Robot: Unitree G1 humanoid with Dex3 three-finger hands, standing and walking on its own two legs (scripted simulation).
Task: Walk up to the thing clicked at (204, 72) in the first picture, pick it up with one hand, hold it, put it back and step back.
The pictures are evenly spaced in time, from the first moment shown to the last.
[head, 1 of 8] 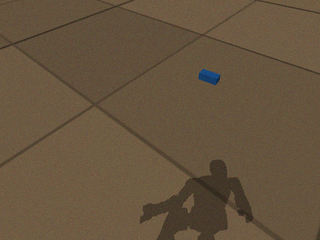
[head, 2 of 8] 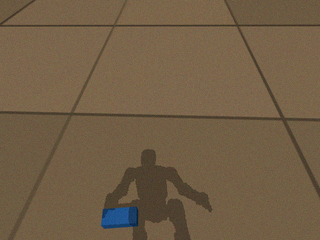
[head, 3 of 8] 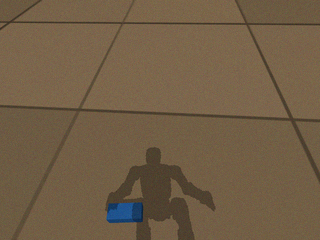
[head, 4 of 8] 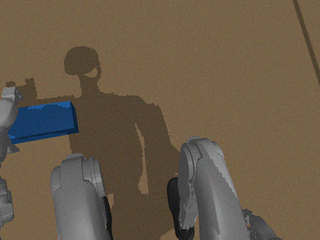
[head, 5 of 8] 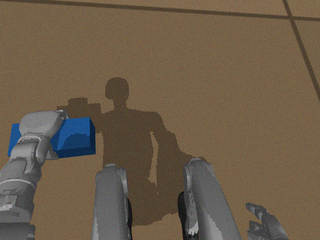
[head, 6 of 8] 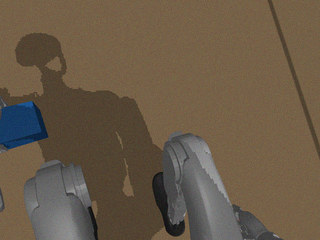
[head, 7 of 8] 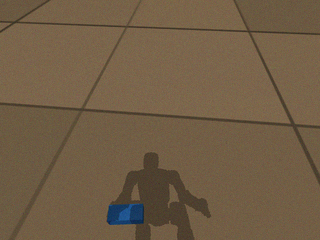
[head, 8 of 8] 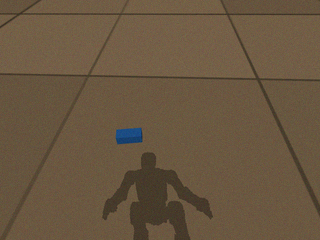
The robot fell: no
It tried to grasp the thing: yes
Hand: left
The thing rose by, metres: 0.65
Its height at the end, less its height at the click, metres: +0.00
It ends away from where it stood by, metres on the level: 0.01
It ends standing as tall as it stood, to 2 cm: yes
